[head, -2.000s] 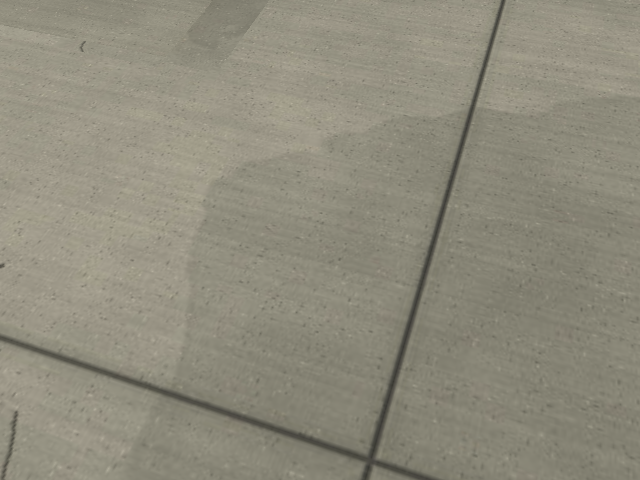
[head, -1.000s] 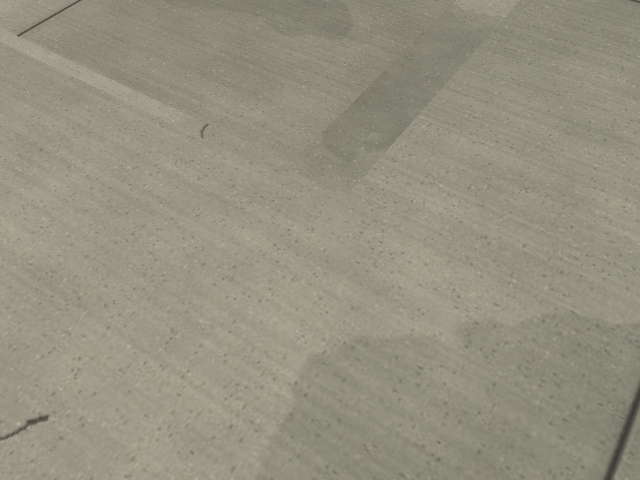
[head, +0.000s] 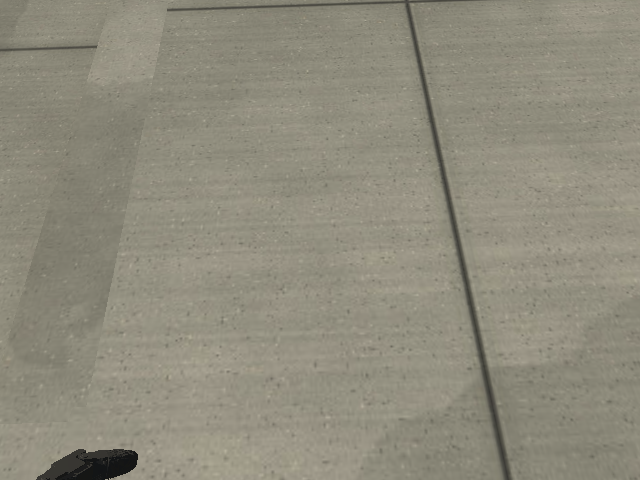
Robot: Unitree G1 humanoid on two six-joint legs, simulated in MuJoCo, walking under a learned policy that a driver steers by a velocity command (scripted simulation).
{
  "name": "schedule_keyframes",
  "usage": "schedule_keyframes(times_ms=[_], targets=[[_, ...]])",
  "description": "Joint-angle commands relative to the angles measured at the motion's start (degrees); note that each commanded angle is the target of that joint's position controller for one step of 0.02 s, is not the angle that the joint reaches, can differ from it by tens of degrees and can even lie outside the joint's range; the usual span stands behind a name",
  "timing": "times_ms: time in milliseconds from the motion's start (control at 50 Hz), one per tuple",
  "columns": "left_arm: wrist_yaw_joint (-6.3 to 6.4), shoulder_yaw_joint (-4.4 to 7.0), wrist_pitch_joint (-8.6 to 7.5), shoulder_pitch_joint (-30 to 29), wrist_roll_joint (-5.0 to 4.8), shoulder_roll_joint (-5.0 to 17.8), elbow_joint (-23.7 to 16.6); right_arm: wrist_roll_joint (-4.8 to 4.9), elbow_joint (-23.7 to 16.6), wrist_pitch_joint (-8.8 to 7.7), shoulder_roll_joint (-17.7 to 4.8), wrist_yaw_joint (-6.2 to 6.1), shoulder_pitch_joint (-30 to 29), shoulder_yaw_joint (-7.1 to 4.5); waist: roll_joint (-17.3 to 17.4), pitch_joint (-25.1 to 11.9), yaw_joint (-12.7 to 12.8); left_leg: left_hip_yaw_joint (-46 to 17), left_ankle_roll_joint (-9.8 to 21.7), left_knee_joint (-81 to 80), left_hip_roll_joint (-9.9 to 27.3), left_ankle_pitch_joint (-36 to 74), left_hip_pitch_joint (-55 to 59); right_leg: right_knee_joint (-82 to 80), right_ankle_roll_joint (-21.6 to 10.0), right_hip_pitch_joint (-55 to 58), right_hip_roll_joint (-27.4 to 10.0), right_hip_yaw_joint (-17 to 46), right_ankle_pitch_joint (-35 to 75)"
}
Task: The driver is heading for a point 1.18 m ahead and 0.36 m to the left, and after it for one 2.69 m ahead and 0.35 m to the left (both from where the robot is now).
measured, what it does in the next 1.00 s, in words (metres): walks ahead, turning left: left foot, then right foot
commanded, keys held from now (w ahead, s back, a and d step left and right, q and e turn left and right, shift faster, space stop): w+q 1.00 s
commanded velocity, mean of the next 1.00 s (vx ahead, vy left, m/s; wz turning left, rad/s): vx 0.50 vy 0.00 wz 0.40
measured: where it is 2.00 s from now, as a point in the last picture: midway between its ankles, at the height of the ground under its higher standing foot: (173, 262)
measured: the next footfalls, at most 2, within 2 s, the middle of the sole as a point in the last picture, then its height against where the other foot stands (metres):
left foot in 0.48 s outside the picture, level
right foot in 0.96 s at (297, 333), level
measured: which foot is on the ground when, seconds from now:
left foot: up 0.00-0.46, down 0.48-0.96, up 0.98-1.00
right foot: down 0.00-0.50, up 0.52-0.94, down 0.96-1.00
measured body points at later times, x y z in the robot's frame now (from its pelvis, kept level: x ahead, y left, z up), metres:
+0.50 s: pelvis +0.28 +0.05 +0.00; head +0.32 +0.06 +0.44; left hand +0.27 +0.34 -0.13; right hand +0.52 -0.15 -0.10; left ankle +0.39 +0.15 -0.72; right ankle +0.10 -0.08 -0.70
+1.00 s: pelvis +0.57 +0.10 +0.00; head +0.60 +0.11 +0.45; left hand +0.65 +0.42 -0.06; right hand +0.76 -0.13 -0.11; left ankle +0.39 +0.15 -0.69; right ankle +0.72 +0.04 -0.72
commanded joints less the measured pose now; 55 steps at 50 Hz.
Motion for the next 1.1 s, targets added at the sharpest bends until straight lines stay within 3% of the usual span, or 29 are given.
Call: schedule_keyframes(times_ms=[20,40,80,120,180,260,380,440,460,480,500,520,540,560,580,600,620,680,780,880,920,940,960,980,1000,1020,1040,1060,1100], targets=[[0.38,2.46,-1.51,12.5,0.59,8.2,0.2,1.23,-6.5,-2.72,-6.9,0.38,-4.3,-0.71,-1.6,-11.5,6.8,-5.9,2.0,12.2,3.1,4.9,-30.8,-19.4,-11.2,33.0,-18.9,27.6,2.9],[0.43,1.83,-1.96,9.4,0.94,6.1,0.2,0.11,-5.8,-2.16,-7.0,0.11,-4.2,-0.97,-2.2,-9.1,4.9,-6.2,1.7,8.3,4.7,7.6,-27.5,-20.4,-10.1,27.0,-16.8,22.4,8.1],[0.53,1.54,-2.95,7.2,1.5,5.2,0.7,0.05,-4.1,-0.47,-5.8,0.27,-0.4,-1.0,-4.1,-7.8,2.2,-6.7,1.0,6.2,5.6,11.3,-22.0,-24.2,-9.6,20.4,-15.2,17.1,11.4],[0.63,1.75,-4.08,7.3,1.6,5.7,2.2,0.02,-3.5,0.88,-4.3,-0.02,-0.2,-0.83,-3.1,-5.7,1.5,-6.9,0.0,3.7,5.2,14.7,-22.7,-27.1,-9.5,17.9,-15.0,12.2,14.8],[1.37,1.88,-4.51,8.8,2.17,5.7,4.4,-0.03,-4.4,1.22,-3.3,-0.24,-4.3,-0.83,-2.4,-2.7,2.9,-9.2,-1.0,-3.7,3.7,23.2,-27.7,-28.7,-7.7,19.5,-13.9,5.7,17.3],[2.07,1.84,-4.48,8.9,1.86,6.3,5.9,-0.2,-5.5,0.51,-1.7,0.88,-9.0,-0.36,-2.7,-1.0,4.8,-6.6,-0.3,-17.1,1.8,34.9,-26.3,-30.2,-4.9,21.7,-12.8,-0.8,16.6],[2.78,2.62,-2.39,13.4,0.75,8.0,9.8,-0.38,-10.2,0.26,-0.4,3.21,-16.7,0.48,-2.0,1.8,7.7,-2.3,2.8,-26.1,0.2,28.3,-31.3,-25.6,-4.0,34.7,-17.2,-4.0,25.9],[3.79,3.23,-1.01,11.6,0.41,10.3,9.5,-0.41,-11.4,0.69,-2.7,3.84,-13.1,-0.63,-5.3,-2.9,4.1,2.9,6.0,-26.2,-4.5,19.0,-22.6,-15.2,-1.9,37.1,-17.4,-6.5,52.4],[4.17,3.33,-0.55,10.9,0.44,11.0,9.3,-0.4,-10.5,0.94,-4.6,3.68,-7.8,-1.65,-6.1,-6.2,1.0,4.0,7.5,-26.2,-6.7,17.2,-15.4,-7.4,-1.0,36.0,-16.7,-7.3,58.9],[4.49,3.11,-0.38,9.8,0.2,10.8,9.0,-0.33,-8.7,1.04,-7.5,3.0,1.0,-3.31,-4.6,-10.8,-4.1,3.2,9.7,-30.2,-8.5,20.7,-1.8,4.7,0.9,30.3,-14.6,-8.6,56.3],[4.59,1.99,-1.14,11.3,1.31,8.2,7.9,-0.26,-7.5,1.64,-12.8,1.67,8.9,-4.92,3.4,-16.8,-6.6,-11.7,13.7,-31.3,0.7,23.4,15.9,22.9,3.2,15.9,-11.1,-8.7,33.8],[3.28,-0.24,-2.93,16.2,2.02,1.3,5.7,0.15,-8.9,1.21,-15.4,1.54,6.0,-5.13,16.4,-22.9,-0.1,-45.3,26.0,-38.6,14.3,15.2,34.3,44.0,7.1,-8.9,2.9,-1.1,-19.8],[2.01,0.69,-5.25,11.0,0.42,6.7,5.4,-0.26,-9.4,0.95,-10.7,1.72,7.3,-3.75,8.4,-26.0,-4.5,-47.8,24.4,-43.3,14.3,10.8,36.0,46.7,5.2,-14.8,-0.1,10.2,-20.1],[1.48,0.87,-6.28,6.0,-1.48,7.9,3.4,-0.65,-9.5,0.64,-8.2,1.59,5.6,-3.13,5.3,-18.1,-4.5,-39.0,21.6,-43.8,12.4,12.6,29.8,44.1,4.0,-17.2,-2.6,9.5,-16.0],[1.73,0.56,-6.75,4.5,-0.86,6.7,2.9,-0.51,-9.8,0.34,-7.4,1.65,2.1,-2.85,-0.9,-11.3,-1.5,-32.5,19.8,-44.5,10.0,18.8,20.3,37.8,3.8,-16.2,-5.0,8.5,-12.2],[2.17,1.04,-6.5,4.0,0.76,7.3,3.3,-0.52,-10.5,0.2,-5.4,1.48,-1.1,-2.27,-1.5,-8.8,0.4,-28.1,18.7,-45.1,8.0,24.8,14.1,32.5,4.2,-13.2,-6.9,8.1,-10.2],[2.15,1.3,-5.87,5.1,1.23,7.4,3.3,-1.2,-11.5,0.25,-5.0,1.19,-2.7,-1.97,0.2,-7.3,2.0,-26.1,18.7,-46.4,6.7,29.1,9.1,30.8,4.8,-9.7,-7.5,8.1,-8.8],[2.43,1.0,-4.15,6.5,1.9,5.6,3.5,-1.0,-11.6,0.17,-6.2,0.38,-3.3,-2.3,1.3,-5.7,3.7,-21.5,18.9,-48.5,4.8,35.8,1.7,23.1,7.8,-7.2,-7.7,6.2,-6.3],[2.32,-0.28,-3.99,-3.5,1.67,2.7,1.2,-0.21,-10.3,1.17,-8.0,-0.93,-0.5,-2.91,4.2,-4.5,0.0,-15.7,14.2,-46.9,-0.5,31.2,-3.8,1.7,9.9,-1.8,-3.9,4.5,12.2],[1.29,0.79,-5.09,-7.3,0.48,5.6,-0.2,0.25,-9.1,2.04,-7.6,-1.23,2.8,-2.94,5.8,-4.9,-1.0,-24.0,12.3,-41.4,2.4,22.7,2.3,-7.7,8.2,1.5,-1.9,7.0,11.9],[1.18,1.61,-5.71,-4.0,0.34,6.8,0.5,0.06,-9.4,2.22,-7.4,-1.33,1.6,-3.05,7.5,-5.3,1.3,-26.9,11.2,-37.9,3.2,23.1,3.8,-9.5,6.1,5.6,-2.0,6.9,8.2],[1.42,2.33,-6.0,0.7,0.57,7.7,1.8,-0.1,-9.9,2.24,-6.1,-1.27,0.8,-2.65,7.5,-7.1,4.0,-26.1,9.8,-33.8,1.2,24.8,3.0,-11.8,4.6,12.2,-2.1,6.1,8.4],[1.83,3.19,-6.29,7.7,1.59,10.0,2.5,-0.56,-10.7,2.0,-3.1,-1.02,0.5,-1.56,4.5,-13.3,7.3,-22.8,7.8,-22.1,-1.8,22.6,-1.2,-10.8,1.4,24.6,-8.4,11.3,6.8],[2.17,4.29,-5.89,14.7,2.59,14.7,3.5,-0.33,-11.7,1.62,0.9,-1.04,7.6,-0.35,-8.7,-21.9,6.1,-14.9,3.5,-2.9,-9.8,3.2,-17.8,-12.0,-6.5,45.3,-21.8,31.1,0.5],[1.65,4.36,-5.16,17.3,1.16,13.7,5.3,0.91,-12.4,1.34,-1.9,-1.08,9.4,-0.36,-19.3,-22.9,6.0,-12.5,2.2,8.9,-8.3,-7.8,-31.0,-18.1,-10.8,48.6,-27.9,50.0,-17.4],[1.69,3.08,-5.01,14.6,0.78,8.8,4.4,0.99,-11.5,1.5,-6.8,-1.19,5.2,-1.57,-10.9,-14.7,7.7,-13.7,1.7,13.0,-5.3,-2.6,-33.8,-20.6,-8.5,41.7,-24.7,44.5,-24.3],[1.79,2.38,-4.53,12.1,1.16,6.9,4.3,0.22,-12.2,1.73,-7.2,-1.21,0.5,-1.81,-6.7,-9.3,7.6,-11.4,1.6,12.9,-3.7,2.1,-33.2,-20.8,-6.2,34.7,-21.9,35.8,-19.2],[1.66,1.77,-4.29,10.1,1.5,5.6,4.7,-0.58,-12.8,1.7,-6.2,-1.06,-2.1,-1.72,-4.4,-5.4,6.7,-10.9,1.6,10.5,-2.4,5.0,-31.6,-22.0,-5.6,28.1,-19.3,29.6,-11.9],[1.68,1.13,-4.44,8.5,1.81,4.0,5.6,-0.31,-13.0,1.62,-3.9,-0.47,-2.0,-1.59,-6.3,-3.3,4.3,-10.5,1.9,5.6,-0.4,8.1,-27.0,-24.4,-5.2,21.5,-15.8,21.9,-3.6]])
